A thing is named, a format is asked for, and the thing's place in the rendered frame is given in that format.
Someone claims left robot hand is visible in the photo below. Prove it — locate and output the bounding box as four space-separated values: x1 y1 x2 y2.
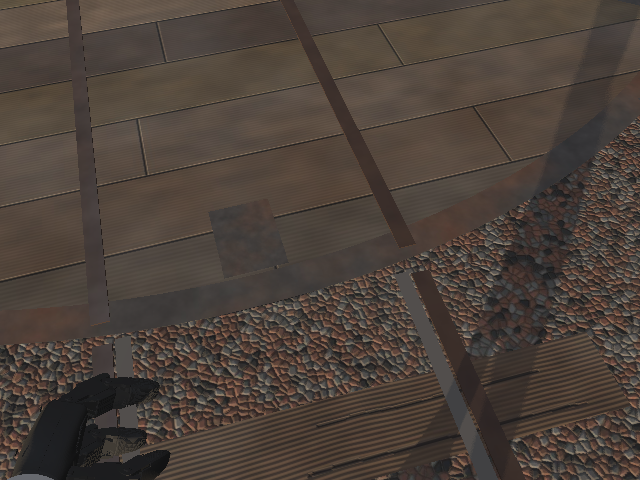
12 373 171 480

